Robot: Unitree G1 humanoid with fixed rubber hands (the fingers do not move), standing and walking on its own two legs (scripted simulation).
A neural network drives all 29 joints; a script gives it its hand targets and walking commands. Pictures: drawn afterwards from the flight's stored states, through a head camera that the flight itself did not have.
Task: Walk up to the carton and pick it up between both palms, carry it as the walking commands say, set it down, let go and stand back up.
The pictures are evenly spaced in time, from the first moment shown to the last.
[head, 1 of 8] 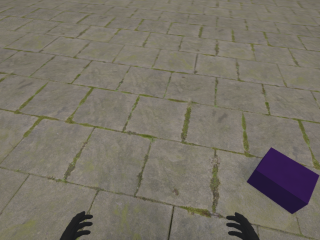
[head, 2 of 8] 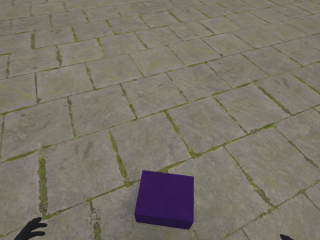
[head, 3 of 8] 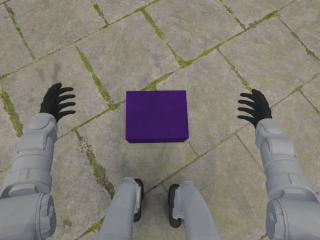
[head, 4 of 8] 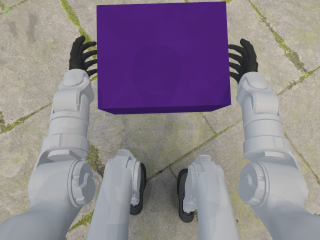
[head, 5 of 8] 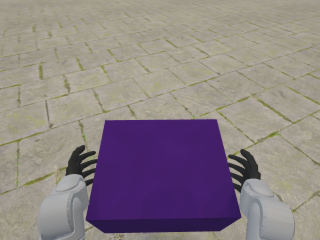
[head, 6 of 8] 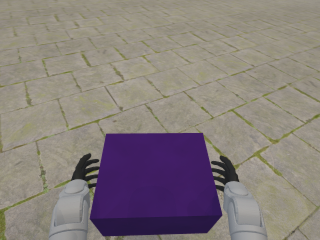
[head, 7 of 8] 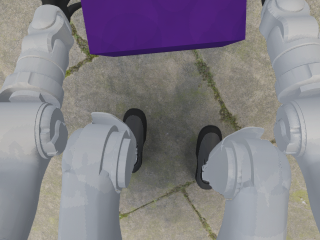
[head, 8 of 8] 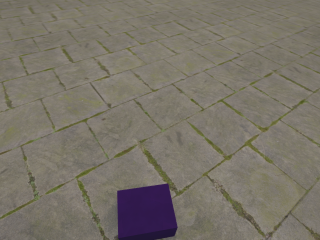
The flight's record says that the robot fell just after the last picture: no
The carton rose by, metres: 0.72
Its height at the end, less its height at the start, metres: +0.00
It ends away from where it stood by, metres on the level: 0.94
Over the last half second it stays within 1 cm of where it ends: yes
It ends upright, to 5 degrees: yes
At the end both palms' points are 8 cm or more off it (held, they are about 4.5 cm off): yes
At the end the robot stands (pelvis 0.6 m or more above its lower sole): yes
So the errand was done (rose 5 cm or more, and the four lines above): yes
